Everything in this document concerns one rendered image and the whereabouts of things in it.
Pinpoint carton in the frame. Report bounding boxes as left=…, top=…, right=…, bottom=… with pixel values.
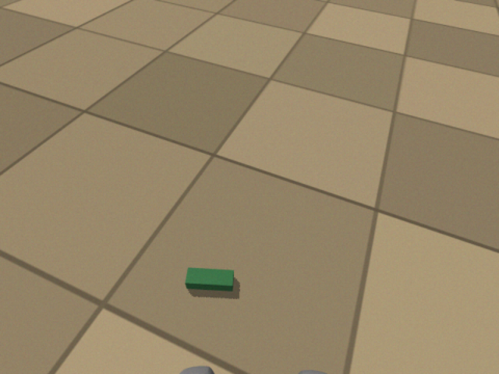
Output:
left=185, top=267, right=234, bottom=291

